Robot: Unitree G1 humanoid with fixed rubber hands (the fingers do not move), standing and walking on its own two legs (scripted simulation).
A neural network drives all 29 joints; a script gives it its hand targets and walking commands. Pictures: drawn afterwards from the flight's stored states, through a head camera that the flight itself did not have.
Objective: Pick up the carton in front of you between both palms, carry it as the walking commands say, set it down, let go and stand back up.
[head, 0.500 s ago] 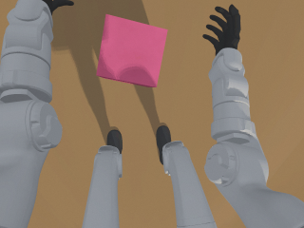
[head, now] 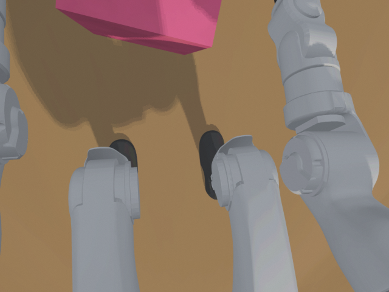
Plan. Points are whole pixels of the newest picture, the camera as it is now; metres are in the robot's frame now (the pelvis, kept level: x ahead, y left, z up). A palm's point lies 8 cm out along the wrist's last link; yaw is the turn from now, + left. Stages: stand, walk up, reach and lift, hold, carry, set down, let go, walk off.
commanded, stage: reach and lift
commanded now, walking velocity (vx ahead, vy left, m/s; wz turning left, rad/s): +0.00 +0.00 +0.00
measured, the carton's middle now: out of the picture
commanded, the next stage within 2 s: none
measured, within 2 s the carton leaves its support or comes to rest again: leaves its support in 1.06 s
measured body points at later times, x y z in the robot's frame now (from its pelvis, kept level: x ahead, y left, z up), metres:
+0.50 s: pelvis +0.01 +0.00 -0.05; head +0.39 +0.04 +0.16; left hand +0.62 +0.20 -0.23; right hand +0.57 -0.14 -0.23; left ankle +0.10 +0.12 -0.39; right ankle +0.12 -0.13 -0.39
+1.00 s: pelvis +0.01 +0.01 -0.05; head +0.39 +0.06 +0.17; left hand +0.60 +0.19 -0.23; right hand +0.58 -0.12 -0.22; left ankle +0.10 +0.12 -0.39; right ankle +0.12 -0.13 -0.39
